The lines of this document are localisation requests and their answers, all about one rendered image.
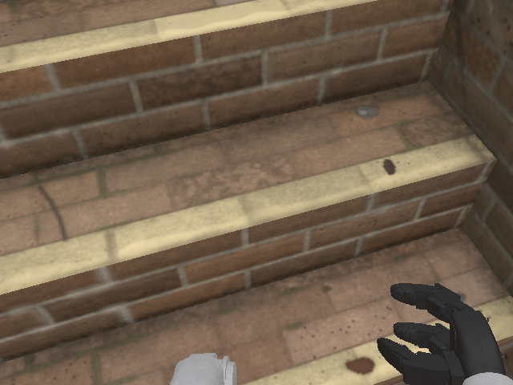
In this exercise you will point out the left robot thigh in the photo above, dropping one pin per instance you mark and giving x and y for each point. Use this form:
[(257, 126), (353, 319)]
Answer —
[(205, 369)]

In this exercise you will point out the robot right hand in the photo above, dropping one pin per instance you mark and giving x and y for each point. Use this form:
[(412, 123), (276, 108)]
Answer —
[(467, 348)]

